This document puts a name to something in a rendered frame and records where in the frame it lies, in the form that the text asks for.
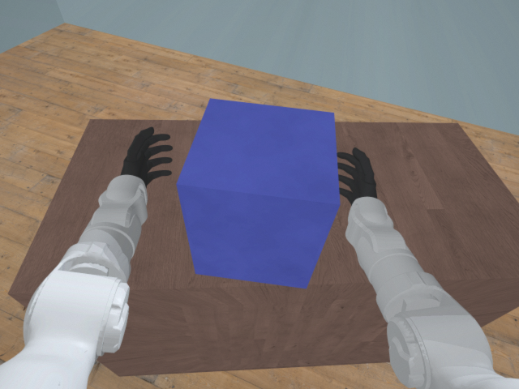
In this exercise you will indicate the right robot upper arm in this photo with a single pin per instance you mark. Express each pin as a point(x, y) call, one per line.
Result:
point(441, 348)

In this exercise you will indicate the robot left hand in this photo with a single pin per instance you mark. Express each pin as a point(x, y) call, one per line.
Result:
point(137, 162)

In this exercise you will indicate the left robot upper arm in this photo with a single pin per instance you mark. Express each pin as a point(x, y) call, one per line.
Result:
point(77, 318)

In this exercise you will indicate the carton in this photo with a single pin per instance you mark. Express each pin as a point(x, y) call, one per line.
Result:
point(259, 191)

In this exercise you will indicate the robot left forearm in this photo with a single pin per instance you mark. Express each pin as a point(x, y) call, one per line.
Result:
point(108, 243)

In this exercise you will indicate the robot right hand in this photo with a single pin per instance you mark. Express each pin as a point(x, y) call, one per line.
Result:
point(363, 182)

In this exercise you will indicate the robot right forearm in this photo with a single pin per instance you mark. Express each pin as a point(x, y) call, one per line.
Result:
point(395, 274)

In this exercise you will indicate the pedestal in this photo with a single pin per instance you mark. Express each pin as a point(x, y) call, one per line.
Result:
point(457, 217)

